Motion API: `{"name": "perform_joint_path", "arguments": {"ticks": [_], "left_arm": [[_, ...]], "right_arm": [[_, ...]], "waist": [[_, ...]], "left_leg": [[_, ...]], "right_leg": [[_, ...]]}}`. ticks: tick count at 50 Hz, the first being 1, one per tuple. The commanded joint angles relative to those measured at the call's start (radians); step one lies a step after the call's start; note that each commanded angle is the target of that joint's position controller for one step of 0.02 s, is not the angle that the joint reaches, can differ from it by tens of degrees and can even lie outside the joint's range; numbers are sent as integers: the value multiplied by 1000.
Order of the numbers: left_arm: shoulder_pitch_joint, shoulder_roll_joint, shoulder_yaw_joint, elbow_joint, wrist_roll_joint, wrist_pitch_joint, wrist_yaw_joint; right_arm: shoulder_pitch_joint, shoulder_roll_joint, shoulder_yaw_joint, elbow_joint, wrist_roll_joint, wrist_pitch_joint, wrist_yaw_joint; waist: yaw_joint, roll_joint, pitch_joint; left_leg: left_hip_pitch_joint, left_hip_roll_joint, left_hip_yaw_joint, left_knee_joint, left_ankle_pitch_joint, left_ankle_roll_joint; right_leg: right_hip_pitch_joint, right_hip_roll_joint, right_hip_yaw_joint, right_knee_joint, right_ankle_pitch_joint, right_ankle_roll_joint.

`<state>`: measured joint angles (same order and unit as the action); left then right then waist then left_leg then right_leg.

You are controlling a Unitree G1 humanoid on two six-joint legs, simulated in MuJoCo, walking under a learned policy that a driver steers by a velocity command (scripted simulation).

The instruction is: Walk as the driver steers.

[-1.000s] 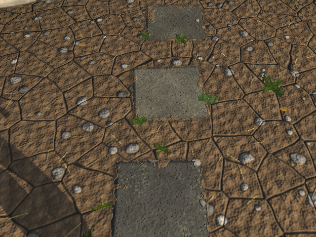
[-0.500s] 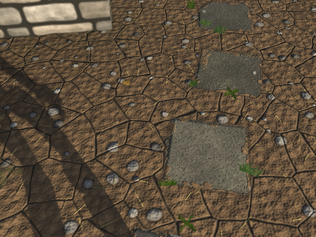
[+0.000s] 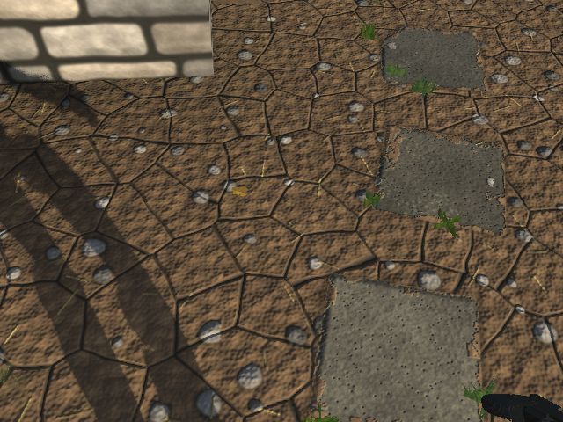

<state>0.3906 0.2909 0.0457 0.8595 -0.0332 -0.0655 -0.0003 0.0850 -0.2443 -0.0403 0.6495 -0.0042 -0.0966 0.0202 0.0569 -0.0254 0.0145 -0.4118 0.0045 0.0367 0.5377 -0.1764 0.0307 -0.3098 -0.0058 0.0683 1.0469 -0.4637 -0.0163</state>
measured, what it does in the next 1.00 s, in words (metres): walks ahead, turning right: right foot, then left foot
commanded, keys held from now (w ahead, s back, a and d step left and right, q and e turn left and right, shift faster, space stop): w+e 0.68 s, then w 0.18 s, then w+q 0.14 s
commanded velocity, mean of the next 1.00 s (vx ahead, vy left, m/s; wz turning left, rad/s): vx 0.50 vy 0.00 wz -0.43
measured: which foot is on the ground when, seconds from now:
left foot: down 0.00-0.44, up 0.46-0.90, down 0.92-1.00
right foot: up 0.00-0.42, down 0.44-0.96, up 0.98-1.00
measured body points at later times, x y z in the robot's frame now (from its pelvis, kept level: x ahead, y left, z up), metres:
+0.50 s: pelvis +0.25 -0.07 -0.02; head +0.29 -0.09 +0.43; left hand +0.51 +0.12 -0.10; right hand +0.22 -0.36 -0.14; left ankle +0.10 +0.11 -0.65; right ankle +0.32 -0.17 -0.73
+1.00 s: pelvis +0.53 -0.13 -0.01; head +0.56 -0.13 +0.44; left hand +0.71 +0.10 -0.12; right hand +0.59 -0.44 -0.09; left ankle +0.65 -0.08 -0.73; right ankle +0.34 -0.17 -0.67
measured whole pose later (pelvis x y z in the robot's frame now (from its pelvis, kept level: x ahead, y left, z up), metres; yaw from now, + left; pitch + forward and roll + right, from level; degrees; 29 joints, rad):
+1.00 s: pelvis +0.53 -0.13 -0.01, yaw -27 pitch +2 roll +1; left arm 0.35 0.29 0.06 0.76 -0.01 -0.05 0.01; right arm 0.11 -0.28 -0.05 0.72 0.01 -0.11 0.04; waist 0.03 -0.02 0.01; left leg -0.44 -0.05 0.01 0.55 -0.15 0.05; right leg -0.22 0.06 0.12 0.95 -0.47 -0.04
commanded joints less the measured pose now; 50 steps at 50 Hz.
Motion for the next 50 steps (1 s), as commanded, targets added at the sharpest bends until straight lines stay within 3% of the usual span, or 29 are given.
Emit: {"name": "perform_joint_path", "arguments": {"ticks": [1,3,6,12,17,19,20,21,22,23,24,25,26,27,28,29,32,34,37,40,42,45,46,47,48,49,50], "left_arm": [[-81,113,32,-109,5,-14,5],[-58,73,32,-106,2,11,1],[-93,45,31,-131,7,32,0],[-266,20,16,-192,13,26,-32],[-388,34,16,-265,11,27,-59],[-362,59,30,-279,14,31,-64],[-296,84,45,-269,14,35,-62],[-152,126,71,-234,11,36,-56],[24,203,109,-188,10,44,-38],[19,335,131,-186,-1,42,-25],[53,275,108,-225,9,25,-30],[25,208,88,-213,19,11,-35],[-28,179,79,-215,15,3,-34],[-104,142,67,-228,14,3,-31],[-151,115,57,-247,26,3,-26],[-171,111,55,-258,32,2,-24],[-152,141,63,-247,24,-4,-8],[-123,157,68,-233,19,-1,4],[-82,146,63,-210,16,3,12],[-23,146,60,-175,13,2,9],[-7,145,60,-161,14,6,9],[-32,153,62,-155,19,17,10],[-38,131,54,-158,23,19,10],[-37,99,37,-176,37,19,14],[88,47,21,-185,22,4,13],[62,89,21,-188,25,-10,10],[-49,144,36,-205,10,-19,3]], "right_arm": [[172,-107,-39,16,0,-2,-3],[124,-93,-40,30,-8,-15,-1],[122,-120,-54,61,-10,-29,-8],[167,-175,-69,108,-4,-15,-28],[229,-216,-83,148,21,16,-31],[218,-245,-90,149,28,30,-35],[210,-259,-94,147,32,38,-38],[193,-259,-92,143,36,46,-41],[205,-231,-78,131,23,43,-47],[296,-77,-29,70,-24,19,-33],[219,-126,-27,58,9,-24,-20],[106,-187,-44,27,50,-44,-12],[87,-171,-36,20,43,-54,-15],[90,-173,-40,34,16,-54,-23],[111,-185,-48,40,3,-43,-25],[123,-183,-51,41,-2,-30,-23],[99,-139,-40,31,-13,-4,-25],[20,-115,-29,10,-14,-1,-24],[-73,-91,-14,0,-4,-8,-8],[-134,-112,-17,-19,9,-19,7],[-146,-134,-25,-30,8,-26,14],[-51,-160,-38,-9,9,-32,15],[52,-188,-54,22,3,-34,11],[207,-234,-66,45,-6,-35,9],[310,-318,-91,74,-9,-24,14],[321,-244,-71,83,25,-20,26],[259,-190,-55,70,33,-13,23]], "waist": [[-105,133,-78],[-59,148,-39],[-42,101,-5],[-96,68,44],[-128,70,80],[-94,101,39],[-52,119,-10],[33,106,-84],[110,46,-178],[-2,-252,-243],[55,-156,-417],[78,-83,-281],[38,-32,-189],[-9,11,-124],[-49,-9,-102],[-69,-15,-91],[-78,-3,-57],[-51,-15,-30],[-2,-51,-20],[29,-60,-1],[28,-67,8],[-29,-103,-9],[-75,-85,-77],[-136,-7,-220],[-108,281,-335],[-124,295,-309],[-133,189,-158]], "left_leg": [[418,297,-356,-291,-30,172],[297,264,-239,-358,57,162],[266,269,-122,-397,195,171],[314,250,63,-410,239,140],[467,295,121,-346,312,110],[502,296,153,-233,606,87],[504,287,170,-120,775,75],[454,255,202,75,843,49],[246,215,207,351,653,4],[-240,29,161,733,-291,-68],[-360,-31,-100,874,-430,-61],[-448,19,-127,870,-335,-36],[-428,61,-123,787,-248,-19],[-360,96,-121,699,-197,-24],[-278,118,-129,645,-161,-29],[-232,120,-127,611,-143,-38],[-204,101,-96,471,-69,-81],[-200,79,-90,317,66,-97],[-122,42,-73,101,264,-96],[-111,33,-83,22,291,-74],[-124,30,-89,-21,224,-45],[-30,6,-41,-68,121,13],[114,-1,-33,-77,137,49],[362,124,-185,-46,186,120],[703,314,-620,-124,-5,294],[739,342,-839,-255,-237,306],[627,320,-732,-266,-308,260]], "right_leg": [[-438,-102,36,162,118,2],[-354,-128,36,126,180,11],[-385,-134,46,71,264,27],[-377,-115,-21,-245,513,15],[-394,-92,-90,-380,406,-36],[-299,-36,-147,-396,302,-74],[-198,7,-179,-399,256,-97],[-1,60,-200,-461,294,-130],[311,34,-97,-487,338,-176],[665,-243,449,-550,244,-355],[742,-339,782,-728,99,-428],[669,-312,643,-756,164,-363],[527,-270,517,-748,242,-328],[378,-229,413,-752,345,-298],[270,-202,352,-771,433,-288],[208,-184,330,-794,469,-288],[96,-152,243,-822,570,-290],[65,-117,199,-822,540,-262],[51,-88,151,-815,441,-215],[116,-132,198,-785,386,-207],[190,-167,241,-741,395,-198],[263,-180,238,-648,595,-166],[260,-131,188,-518,746,-142],[151,-75,122,-261,658,-105],[-222,79,15,106,243,-10],[-398,72,72,201,-88,-5],[-479,12,76,242,-18,-12]]}}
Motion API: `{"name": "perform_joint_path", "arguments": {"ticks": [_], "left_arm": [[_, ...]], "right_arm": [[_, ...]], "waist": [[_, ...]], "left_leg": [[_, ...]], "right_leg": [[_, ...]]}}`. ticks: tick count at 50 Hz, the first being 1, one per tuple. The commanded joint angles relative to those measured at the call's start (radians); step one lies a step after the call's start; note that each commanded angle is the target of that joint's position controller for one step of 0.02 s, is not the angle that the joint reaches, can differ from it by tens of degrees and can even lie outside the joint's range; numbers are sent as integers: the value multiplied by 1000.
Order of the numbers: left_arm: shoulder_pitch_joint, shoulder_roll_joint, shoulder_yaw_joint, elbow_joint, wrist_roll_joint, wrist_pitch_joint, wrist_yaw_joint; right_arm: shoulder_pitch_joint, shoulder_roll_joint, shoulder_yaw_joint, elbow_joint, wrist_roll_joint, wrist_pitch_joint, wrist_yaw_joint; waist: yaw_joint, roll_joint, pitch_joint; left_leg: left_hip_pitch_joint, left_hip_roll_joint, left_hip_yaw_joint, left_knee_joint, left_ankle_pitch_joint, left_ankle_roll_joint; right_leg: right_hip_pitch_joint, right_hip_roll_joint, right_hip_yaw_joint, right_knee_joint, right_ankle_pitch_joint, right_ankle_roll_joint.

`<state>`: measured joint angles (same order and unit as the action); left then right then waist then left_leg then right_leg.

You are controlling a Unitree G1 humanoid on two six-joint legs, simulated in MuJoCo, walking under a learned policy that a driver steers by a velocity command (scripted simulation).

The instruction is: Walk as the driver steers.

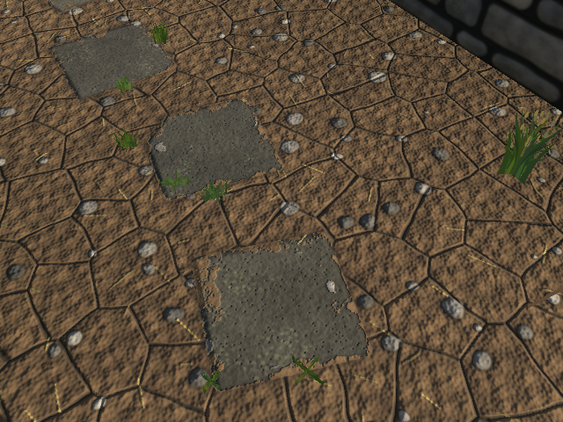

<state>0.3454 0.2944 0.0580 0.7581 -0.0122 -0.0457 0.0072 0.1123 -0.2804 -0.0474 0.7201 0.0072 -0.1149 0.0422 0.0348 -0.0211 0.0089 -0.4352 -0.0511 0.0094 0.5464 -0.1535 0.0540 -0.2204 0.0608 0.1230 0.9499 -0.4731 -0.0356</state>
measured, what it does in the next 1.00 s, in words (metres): walks ahead, turning left: right foot, then left foot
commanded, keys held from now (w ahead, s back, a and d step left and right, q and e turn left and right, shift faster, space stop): w+q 0.98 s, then w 0.02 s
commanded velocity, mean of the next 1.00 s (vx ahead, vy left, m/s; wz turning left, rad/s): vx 0.50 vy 0.00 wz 0.48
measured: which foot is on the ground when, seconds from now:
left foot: down 0.00-0.40, up 0.42-0.90, down 0.92-1.00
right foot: up 0.00-0.38, down 0.40-0.90, up 0.92-1.00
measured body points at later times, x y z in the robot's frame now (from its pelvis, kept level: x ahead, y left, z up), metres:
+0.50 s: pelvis +0.27 -0.02 +0.01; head +0.29 -0.02 +0.46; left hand +0.41 +0.27 -0.06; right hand +0.37 -0.28 -0.12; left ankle +0.12 +0.09 -0.65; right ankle +0.35 -0.11 -0.73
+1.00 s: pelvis +0.49 +0.13 +0.00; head +0.53 +0.16 +0.44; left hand +0.39 +0.41 -0.13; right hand +0.80 +0.01 -0.08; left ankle +0.52 +0.23 -0.73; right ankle +0.43 -0.09 -0.63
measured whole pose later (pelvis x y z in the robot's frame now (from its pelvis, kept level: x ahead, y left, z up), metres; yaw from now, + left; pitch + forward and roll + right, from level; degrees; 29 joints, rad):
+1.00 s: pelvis +0.49 +0.13 +0.00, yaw +33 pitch +2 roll -1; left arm 0.27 0.31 0.06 0.80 -0.02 -0.09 0.00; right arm 0.14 -0.30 -0.06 0.61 0.02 -0.03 0.04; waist 0.03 0.00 0.07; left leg -0.46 -0.06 0.02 0.62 -0.19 0.10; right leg -0.27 -0.05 -0.01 1.15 -0.47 0.01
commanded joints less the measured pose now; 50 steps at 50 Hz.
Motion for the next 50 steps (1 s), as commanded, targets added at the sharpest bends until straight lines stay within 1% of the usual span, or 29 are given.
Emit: {"name": "perform_joint_path", "arguments": {"ticks": [1,2,4,7,11,14,16,18,19,20,21,22,23,24,25,26,27,28,32,37,41,43,44,45,46,47,48,49,50], "left_arm": [[-82,132,19,-120,-6,-47,-5],[-123,120,20,-133,11,-54,-6],[-106,96,22,-136,26,-57,-6],[-136,63,11,-147,29,-51,-1],[-280,31,-5,-172,21,-59,-8],[-360,45,-1,-189,7,-69,-19],[-379,66,7,-197,3,-77,-24],[-339,88,20,-189,-1,-85,-25],[-271,103,31,-170,1,-87,-20],[-164,138,46,-154,13,-90,-12],[2,203,62,-137,21,-85,-2],[43,250,74,-101,24,-68,-12],[3,151,54,-116,12,-65,-16],[-33,101,40,-119,9,-62,-13],[-78,84,31,-119,16,-60,-15],[-108,64,25,-109,20,-58,-16],[-124,60,23,-102,26,-60,-14],[-129,58,24,-94,24,-64,-15],[-119,104,41,-54,18,-72,-12],[-94,148,50,-16,10,-58,-3],[-50,186,61,17,-11,-38,-2],[-52,218,70,20,-18,-26,4],[-56,231,74,19,-22,-17,8],[-62,218,67,15,-23,-13,12],[-35,165,45,-3,7,-17,15],[60,31,-2,-65,37,-45,-4],[-66,133,15,-68,0,-77,-17],[-150,166,24,-98,-30,-92,-22],[-149,147,16,-89,-18,-98,-15]], "right_arm": [[182,-142,-41,-19,7,15,-3],[154,-128,-36,-23,1,21,-4],[135,-111,-27,-31,-7,23,-12],[157,-139,-37,-20,5,25,-29],[212,-170,-50,3,16,41,-49],[269,-170,-51,19,23,55,-55],[285,-167,-52,22,25,64,-59],[269,-170,-56,16,23,71,-61],[256,-152,-51,10,22,73,-61],[242,-114,-38,-4,14,70,-58],[252,-48,-17,-29,-9,65,-57],[377,-29,-7,-61,27,54,-56],[347,-131,-29,-29,38,58,-60],[252,-165,-40,-41,30,64,-58],[218,-148,-41,-44,21,69,-57],[191,-135,-43,-56,14,71,-53],[191,-117,-43,-62,18,77,-46],[188,-96,-40,-67,23,82,-42],[118,-63,-28,-108,13,90,-33],[-20,-45,-14,-144,14,76,-2],[-102,-62,-18,-192,17,79,17],[-66,-95,-35,-200,11,85,19],[17,-125,-53,-184,10,89,17],[181,-175,-84,-141,13,94,7],[339,-258,-115,-107,19,106,-15],[283,-357,-118,-126,23,92,-16],[317,-256,-93,-147,19,79,-11],[280,-212,-77,-134,10,66,-9],[219,-183,-67,-134,10,60,-11]], "waist": [[-103,91,-79],[-86,51,-18],[-44,95,-21],[-40,111,-27],[-88,104,-7],[-115,108,-3],[-109,117,-5],[-72,141,-12],[-33,140,-37],[22,119,-119],[78,-30,-265],[10,-356,-331],[29,-201,-216],[46,-112,-105],[24,-48,-55],[7,-51,-13],[-13,-81,1],[-19,-95,5],[-20,-55,20],[26,-30,44],[34,-36,66],[-6,-66,22],[-59,-73,-32],[-149,-50,-116],[-204,75,-210],[-65,315,-325],[-162,177,-387],[-160,137,-228],[-110,49,-151]], "left_leg": [[527,333,-596,-286,-263,211],[423,297,-523,-306,-166,206],[334,235,-439,-334,-12,196],[272,208,-352,-351,129,211],[207,166,-290,-337,136,171],[221,175,-328,-297,94,159],[260,190,-383,-256,58,144],[277,196,-426,-199,62,124],[259,169,-418,-142,84,103],[199,121,-374,6,94,71],[54,43,-265,306,-129,29],[-260,-31,-169,563,-462,-10],[-358,48,-191,682,-403,-25],[-373,74,-170,704,-308,-31],[-337,104,-151,690,-238,-41],[-323,127,-147,654,-195,-48],[-285,150,-139,634,-168,-50],[-269,157,-125,620,-151,-54],[-310,173,-109,494,-43,-78],[-240,153,-40,219,177,-56],[-218,127,9,110,104,-8],[-113,66,66,92,-2,33],[7,24,93,75,-33,60],[246,-17,97,19,24,99],[558,109,-118,5,38,159],[845,356,-714,-118,-169,356],[853,377,-820,-238,-287,344],[737,348,-677,-255,-212,296],[586,311,-556,-253,-101,262]], "right_leg": [[-556,-88,-6,308,63,2],[-542,-113,-20,233,111,6],[-448,-139,-27,116,169,23],[-409,-126,-63,-40,213,65],[-317,-85,-66,-303,450,93],[-260,-53,-56,-401,510,95],[-226,-45,-41,-456,474,83],[-146,-46,-42,-498,420,56],[-40,-53,-53,-539,418,31],[145,-123,-7,-529,401,-13],[402,-315,180,-514,365,-75],[590,-493,614,-612,122,-216],[506,-470,602,-649,-32,-196],[396,-424,438,-658,35,-160],[295,-379,324,-680,167,-143],[226,-346,245,-703,258,-142],[170,-322,173,-728,314,-133],[141,-310,124,-750,355,-136],[133,-321,-13,-794,518,-163],[158,-298,-179,-795,573,-126],[261,-336,-236,-746,669,-95],[298,-337,-277,-623,978,-74],[292,-327,-300,-489,1123,-60],[204,-294,-330,-280,1127,-30],[-54,-249,-333,39,768,14],[-476,-41,-203,367,-124,65],[-574,-62,-22,441,-107,48],[-632,-100,-34,408,-4,29],[-582,-146,-40,322,84,24]]}}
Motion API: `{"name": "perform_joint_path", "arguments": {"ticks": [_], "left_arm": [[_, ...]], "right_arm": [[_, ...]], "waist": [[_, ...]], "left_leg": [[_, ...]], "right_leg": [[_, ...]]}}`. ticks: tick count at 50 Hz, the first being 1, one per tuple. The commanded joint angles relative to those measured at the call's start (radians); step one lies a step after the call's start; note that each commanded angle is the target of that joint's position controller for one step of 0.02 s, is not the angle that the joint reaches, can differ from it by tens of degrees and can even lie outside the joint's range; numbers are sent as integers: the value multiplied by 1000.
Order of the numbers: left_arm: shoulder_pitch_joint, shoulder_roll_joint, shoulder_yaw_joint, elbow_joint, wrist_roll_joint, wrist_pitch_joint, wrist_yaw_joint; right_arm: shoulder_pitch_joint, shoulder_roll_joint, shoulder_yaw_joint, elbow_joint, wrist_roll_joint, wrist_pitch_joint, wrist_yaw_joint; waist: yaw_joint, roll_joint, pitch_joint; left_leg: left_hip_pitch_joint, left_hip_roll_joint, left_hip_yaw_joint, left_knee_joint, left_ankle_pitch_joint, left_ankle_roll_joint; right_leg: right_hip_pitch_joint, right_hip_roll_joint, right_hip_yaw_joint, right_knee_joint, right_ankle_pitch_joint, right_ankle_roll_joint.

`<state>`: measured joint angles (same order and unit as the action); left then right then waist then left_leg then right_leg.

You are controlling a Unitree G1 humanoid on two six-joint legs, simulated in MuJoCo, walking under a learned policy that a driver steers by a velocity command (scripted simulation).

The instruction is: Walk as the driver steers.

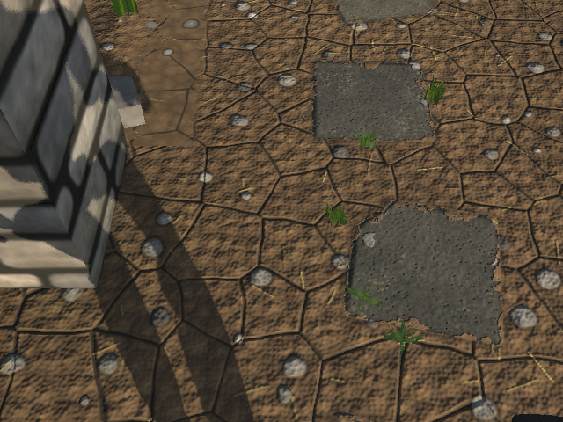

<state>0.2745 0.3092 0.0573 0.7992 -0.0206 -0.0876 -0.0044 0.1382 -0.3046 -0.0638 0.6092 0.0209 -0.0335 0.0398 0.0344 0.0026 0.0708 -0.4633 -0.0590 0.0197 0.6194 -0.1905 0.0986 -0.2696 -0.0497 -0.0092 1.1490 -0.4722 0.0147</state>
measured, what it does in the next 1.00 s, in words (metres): walks ahead, turning right: right foot, then left foot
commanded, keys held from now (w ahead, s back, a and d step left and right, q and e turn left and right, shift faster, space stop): w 0.02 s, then w+e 0.98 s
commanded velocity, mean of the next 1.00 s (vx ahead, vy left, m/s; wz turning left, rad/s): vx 0.50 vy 0.00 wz -0.32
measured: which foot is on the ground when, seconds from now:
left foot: down 0.00-0.48, up 0.50-0.90, down 0.92-1.00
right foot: up 0.00-0.44, down 0.46-0.92, up 0.94-1.00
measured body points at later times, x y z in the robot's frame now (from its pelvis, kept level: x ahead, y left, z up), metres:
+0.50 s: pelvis +0.30 -0.05 -0.01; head +0.34 -0.05 +0.44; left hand +0.52 +0.18 -0.09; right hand +0.31 -0.34 -0.13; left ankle +0.10 +0.07 -0.68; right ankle +0.40 -0.14 -0.72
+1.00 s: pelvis +0.60 -0.06 +0.01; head +0.62 -0.06 +0.45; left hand +0.78 +0.18 -0.11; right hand +0.67 -0.37 -0.07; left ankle +0.71 +0.02 -0.72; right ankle +0.43 -0.13 -0.65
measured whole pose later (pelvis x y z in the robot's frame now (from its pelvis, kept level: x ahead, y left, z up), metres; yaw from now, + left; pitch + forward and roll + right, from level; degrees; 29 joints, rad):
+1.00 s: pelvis +0.60 -0.06 +0.01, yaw -25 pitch +2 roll +1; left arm 0.36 0.31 0.06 0.72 -0.03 -0.02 0.01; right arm 0.12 -0.27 -0.04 0.66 -0.01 -0.11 0.01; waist 0.04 -0.04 0.00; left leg -0.42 -0.03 -0.01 0.56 -0.18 0.01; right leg -0.31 0.07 0.15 1.06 -0.48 -0.02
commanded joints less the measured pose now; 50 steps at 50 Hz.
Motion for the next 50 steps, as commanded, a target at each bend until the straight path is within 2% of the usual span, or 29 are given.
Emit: {"name": "perform_joint_path", "arguments": {"ticks": [1,2,3,5,7,12,15,18,21,22,23,24,25,26,27,28,29,30,33,37,39,41,43,45,46,47,48,49,50], "left_arm": [[-68,132,21,-114,15,-52,4],[-34,133,24,-100,17,-39,1],[-10,123,23,-87,17,-25,-1],[0,92,14,-79,20,-2,0],[-47,79,10,-94,28,7,3],[-180,43,-5,-117,0,-1,-17],[-250,37,-10,-148,-6,-5,-36],[-287,36,-11,-180,-2,-7,-60],[-209,70,6,-186,7,-2,-70],[-106,107,26,-167,9,2,-65],[43,159,52,-140,8,5,-54],[173,271,83,-130,15,13,-37],[169,237,71,-133,-7,11,-35],[163,174,53,-134,-5,16,-30],[115,148,46,-144,1,18,-24],[53,136,41,-154,5,21,-23],[7,107,31,-168,11,20,-20],[-20,105,28,-184,19,22,-17],[-38,127,36,-183,13,20,-4],[5,157,48,-159,-1,32,14],[49,161,50,-142,-4,41,18],[72,154,50,-132,-10,48,20],[67,149,50,-132,-6,52,22],[48,117,42,-141,0,54,20],[48,59,21,-155,9,50,14],[168,-10,-2,-183,-7,40,14],[181,60,5,-181,-17,35,15],[101,134,26,-177,-17,40,15],[34,139,30,-188,-7,46,16]], "right_arm": [[129,-124,-39,-31,-9,-22,-11],[91,-95,-27,-40,-24,-25,-14],[77,-85,-23,-36,-28,-29,-16],[89,-106,-24,-5,-23,-40,-26],[114,-130,-26,27,-31,-45,-30],[148,-119,-16,80,-29,-56,-36],[192,-138,-22,120,-27,-54,-35],[212,-143,-27,147,-21,-35,-40],[181,-175,-36,141,-18,-13,-58],[168,-183,-37,135,-20,-3,-67],[154,-178,-32,126,-19,0,-76],[232,-105,-5,83,-40,-20,-74],[255,-46,21,84,-50,-52,-53],[176,-131,2,65,-12,-85,-29],[91,-133,6,34,12,-102,-21],[54,-120,8,22,-3,-109,-23],[52,-130,-2,25,-26,-103,-31],[72,-124,-4,23,-33,-92,-31],[99,-88,5,27,-40,-66,-41],[-55,-44,25,-4,-38,-68,-39],[-111,-53,21,-16,-24,-75,-32],[-129,-79,11,-23,-15,-82,-26],[-107,-106,-5,-20,-11,-90,-23],[11,-132,-26,9,-15,-98,-28],[133,-176,-41,18,-33,-102,-37],[245,-266,-65,44,-51,-90,-40],[269,-216,-59,56,-26,-81,-32],[221,-147,-40,43,-21,-77,-35],[175,-122,-30,39,-27,-70,-38]], "waist": [[-69,11,-160],[-34,42,-150],[-20,52,-146],[-11,47,-124],[-26,42,-85],[-94,51,-29],[-127,36,4],[-132,33,13],[-70,84,-72],[-11,94,-139],[73,67,-221],[77,-114,-372],[46,-240,-485],[90,-148,-424],[82,-81,-292],[38,9,-178],[3,15,-132],[-27,-15,-109],[-56,-45,-89],[5,-71,-75],[32,-82,-85],[32,-93,-90],[9,-114,-93],[-60,-122,-130],[-118,-56,-237],[-94,223,-384],[-101,297,-374],[-124,178,-241],[-119,107,-162]], "left_leg": [[483,283,-466,-333,67,194],[400,264,-402,-354,166,185],[353,255,-367,-375,227,186],[285,251,-286,-412,301,187],[269,242,-219,-443,328,173],[314,201,-63,-481,258,94],[419,248,-40,-479,262,88],[565,295,-23,-413,394,78],[625,295,20,-233,873,40],[608,278,43,-87,1015,22],[481,245,76,131,956,-15],[108,140,95,518,525,-78],[-188,-51,-51,777,-352,-122],[-305,26,-166,818,-322,-98],[-333,75,-148,760,-251,-84],[-312,110,-128,646,-201,-83],[-251,139,-121,562,-167,-92],[-197,145,-116,531,-152,-106],[-141,146,-79,383,-107,-161],[-36,91,-55,64,198,-187],[4,62,-64,-26,270,-187],[16,57,-96,-90,247,-172],[47,61,-113,-119,175,-143],[217,70,-94,-171,137,-93],[429,196,-203,-161,83,-34],[775,427,-607,-221,-124,122],[790,493,-846,-306,-372,157],[681,450,-716,-327,-415,114],[570,407,-566,-327,-292,80]], "right_leg": [[-463,-67,85,43,131,-16],[-390,-93,88,11,167,-11],[-353,-98,78,-11,184,0],[-341,-102,60,-68,232,26],[-386,-108,58,-141,338,42],[-374,-64,31,-435,648,10],[-405,-36,34,-534,650,-17],[-471,-11,21,-582,532,-52],[-334,68,-61,-578,361,-103],[-196,107,-85,-582,338,-128],[52,103,-41,-626,415,-170],[467,-140,350,-607,441,-319],[691,-292,810,-761,346,-458],[671,-263,736,-805,219,-401],[536,-227,601,-822,216,-357],[364,-187,508,-849,304,-330],[250,-154,440,-872,404,-316],[166,-132,416,-896,466,-321],[25,-94,324,-926,585,-327],[-61,-12,236,-905,501,-255],[-35,-23,275,-882,436,-235],[29,-47,341,-831,375,-219],[83,-75,408,-770,348,-199],[68,-39,409,-658,369,-159],[-10,16,345,-440,313,-123],[-327,160,189,-97,5,-51],[-497,103,180,85,-118,-34],[-542,59,187,153,-28,-27],[-529,26,149,155,46,-22]]}}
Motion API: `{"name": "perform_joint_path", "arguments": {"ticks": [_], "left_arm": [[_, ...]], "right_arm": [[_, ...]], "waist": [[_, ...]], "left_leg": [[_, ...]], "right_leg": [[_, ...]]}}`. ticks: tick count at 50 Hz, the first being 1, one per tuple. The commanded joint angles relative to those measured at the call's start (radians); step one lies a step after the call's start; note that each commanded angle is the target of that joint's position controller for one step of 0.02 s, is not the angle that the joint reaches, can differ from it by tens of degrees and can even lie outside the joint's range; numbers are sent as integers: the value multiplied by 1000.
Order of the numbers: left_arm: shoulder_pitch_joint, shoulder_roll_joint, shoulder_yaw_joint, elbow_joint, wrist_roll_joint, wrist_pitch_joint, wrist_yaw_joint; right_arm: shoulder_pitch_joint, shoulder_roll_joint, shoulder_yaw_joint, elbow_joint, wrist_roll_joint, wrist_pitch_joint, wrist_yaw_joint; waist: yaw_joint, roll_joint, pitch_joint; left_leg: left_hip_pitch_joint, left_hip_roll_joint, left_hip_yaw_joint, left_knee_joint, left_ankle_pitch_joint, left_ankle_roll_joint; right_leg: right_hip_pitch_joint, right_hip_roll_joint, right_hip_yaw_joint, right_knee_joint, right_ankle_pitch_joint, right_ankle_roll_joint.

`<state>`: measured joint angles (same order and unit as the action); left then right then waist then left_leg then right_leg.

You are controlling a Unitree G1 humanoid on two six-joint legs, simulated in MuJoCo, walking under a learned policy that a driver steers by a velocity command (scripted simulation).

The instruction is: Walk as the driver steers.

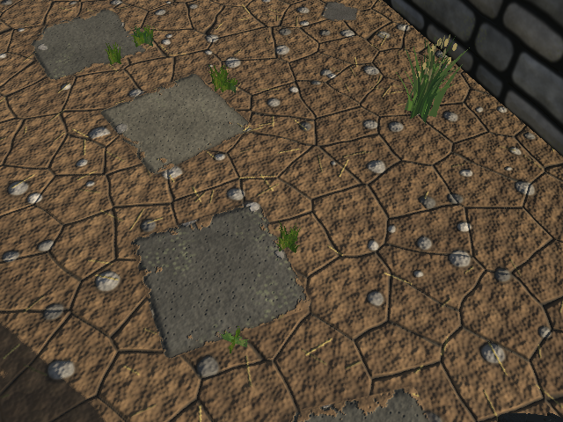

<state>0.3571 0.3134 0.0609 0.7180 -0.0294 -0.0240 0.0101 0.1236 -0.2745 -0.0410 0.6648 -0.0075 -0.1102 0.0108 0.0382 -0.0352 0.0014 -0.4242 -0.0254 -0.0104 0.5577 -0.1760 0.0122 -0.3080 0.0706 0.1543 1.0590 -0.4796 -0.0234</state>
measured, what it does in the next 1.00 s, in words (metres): walks ahead: right foot, then left foot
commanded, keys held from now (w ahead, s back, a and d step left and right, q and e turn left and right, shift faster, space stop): w+e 0.38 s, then q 0.62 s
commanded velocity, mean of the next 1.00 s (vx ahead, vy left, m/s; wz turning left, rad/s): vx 0.30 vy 0.00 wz -0.11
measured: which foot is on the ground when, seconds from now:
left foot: down 0.00-0.42, up 0.44-0.92, down 0.94-1.00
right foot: up 0.00-0.42, down 0.44-0.96, up 0.98-1.00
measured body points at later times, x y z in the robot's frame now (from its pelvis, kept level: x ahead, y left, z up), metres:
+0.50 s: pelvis +0.25 -0.07 -0.01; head +0.30 -0.09 +0.44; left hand +0.54 +0.11 -0.08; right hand +0.20 -0.36 -0.14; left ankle +0.11 +0.12 -0.65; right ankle +0.32 -0.17 -0.73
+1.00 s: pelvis +0.39 -0.07 +0.00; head +0.44 -0.05 +0.45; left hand +0.55 +0.20 -0.12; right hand +0.52 -0.36 -0.09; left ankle +0.44 +0.02 -0.73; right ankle +0.32 -0.18 -0.69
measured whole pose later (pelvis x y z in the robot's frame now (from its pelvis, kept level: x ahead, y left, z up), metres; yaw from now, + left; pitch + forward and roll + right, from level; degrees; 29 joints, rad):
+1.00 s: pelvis +0.39 -0.07 +0.00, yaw -3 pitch +2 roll -2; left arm 0.11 0.29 0.08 0.79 0.01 0.01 0.03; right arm 0.16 -0.29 -0.07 0.71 -0.01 0.02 0.02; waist -0.01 -0.01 0.06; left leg -0.39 0.01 0.03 0.60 -0.24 0.05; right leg -0.32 -0.04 -0.13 0.83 -0.51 0.03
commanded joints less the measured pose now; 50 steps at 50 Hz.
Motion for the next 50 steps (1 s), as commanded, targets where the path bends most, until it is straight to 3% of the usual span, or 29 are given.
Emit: {"name": "perform_joint_path", "arguments": {"ticks": [1,4,8,13,17,19,20,21,22,23,24,25,26,27,29,31,33,37,44,46,47,48,49,50], "left_arm": [[-87,124,29,-120,11,-17,-1],[-80,72,27,-125,-1,-2,-13],[-145,36,16,-152,10,7,-18],[-275,11,4,-176,8,-7,-47],[-353,20,7,-213,4,-7,-69],[-319,52,24,-218,11,-3,-72],[-244,74,38,-203,20,-2,-69],[-85,112,64,-160,24,-3,-58],[47,175,81,-130,31,2,-35],[-5,260,73,-148,47,-5,-27],[37,174,57,-159,45,-8,-30],[-12,143,41,-139,47,-16,-34],[-61,115,33,-119,34,-24,-36],[-112,89,27,-112,32,-29,-35],[-178,65,20,-100,49,-42,-35],[-227,49,16,-81,60,-58,-30],[-252,64,21,-59,61,-59,-16],[-238,89,31,-25,54,-27,16],[-223,127,50,14,21,27,23],[-236,126,52,20,3,34,30],[-192,110,50,38,4,33,30],[-188,81,42,15,39,23,27],[-236,37,24,-32,67,19,23],[-275,74,33,-17,52,18,13]], "right_arm": [[154,-128,-45,-11,-3,11,-9],[121,-98,-37,10,-3,4,-12],[133,-144,-55,49,-2,-2,-13],[148,-177,-61,87,7,13,-19],[186,-212,-73,119,27,33,-18],[179,-242,-83,122,37,44,-23],[184,-249,-84,127,43,52,-26],[181,-231,-73,131,45,55,-28],[200,-174,-48,115,14,46,-26],[341,-56,1,91,-13,27,-3],[270,-175,-27,138,26,19,3],[162,-193,-34,101,60,22,4],[131,-165,-27,98,51,24,-4],[127,-160,-30,111,35,34,-12],[207,-138,-33,148,34,73,-22],[242,-108,-33,162,28,98,-33],[198,-97,-34,141,18,106,-40],[95,-86,-31,91,20,110,-22],[23,-99,-48,9,19,137,13],[63,-97,-55,8,22,134,21],[115,-135,-71,16,16,129,14],[182,-264,-107,13,8,124,-7],[204,-316,-114,1,-15,119,-11],[201,-244,-92,-7,-13,107,-3]], "waist": [[-107,125,-31],[-67,171,8],[-67,120,26],[-110,99,52],[-119,100,82],[-79,126,43],[-29,127,-2],[62,95,-83],[109,-18,-191],[-18,-255,-355],[84,-75,-473],[77,-60,-316],[38,-7,-209],[5,-5,-145],[-62,-30,-119],[-94,-37,-101],[-92,-54,-74],[-47,-52,-58],[-24,-56,-27],[-57,-47,-44],[-74,5,-78],[-75,222,-136],[-81,367,-203],[-117,198,-261]], "left_leg": [[434,330,-424,-286,-177,157],[312,272,-231,-352,-6,151],[329,297,-105,-395,152,182],[367,271,67,-395,233,144],[460,304,127,-358,330,118],[501,307,168,-243,648,98],[486,296,178,-112,828,89],[404,259,199,84,852,60],[156,208,195,369,476,14],[-207,32,112,741,-484,-50],[-183,46,-82,831,-480,-44],[-242,83,-75,822,-425,-38],[-244,120,-62,730,-360,-35],[-211,139,-60,671,-312,-42],[-51,139,-61,626,-231,-59],[-5,125,-61,557,-161,-84],[-33,127,-55,456,-82,-94],[-56,135,-22,294,32,-88],[-77,107,41,146,-128,-31],[25,67,80,-11,-29,8],[148,49,51,-116,159,44],[355,214,-198,-120,653,132],[507,413,-522,-137,855,361],[507,399,-480,-155,770,374]], "right_leg": [[-471,-120,-20,202,107,20],[-389,-166,-50,127,170,25],[-439,-183,-57,-11,275,45],[-379,-167,-127,-282,491,29],[-347,-143,-180,-399,431,-16],[-250,-88,-232,-423,329,-59],[-123,-44,-249,-453,301,-84],[119,-7,-243,-544,425,-119],[442,-145,-56,-526,684,-167],[735,-484,459,-565,877,-376],[685,-494,463,-608,912,-373],[573,-454,262,-607,1026,-330],[436,-395,149,-630,1004,-278],[324,-363,85,-668,962,-250],[140,-332,-22,-750,956,-233],[69,-320,-108,-792,977,-236],[71,-311,-170,-809,952,-222],[141,-317,-229,-819,824,-209],[262,-400,-210,-701,748,-185],[260,-373,-248,-584,784,-129],[221,-311,-291,-457,761,-68],[17,-201,-351,-191,498,23],[-275,-24,-274,66,-196,92],[-305,-51,-100,178,-229,80]]}}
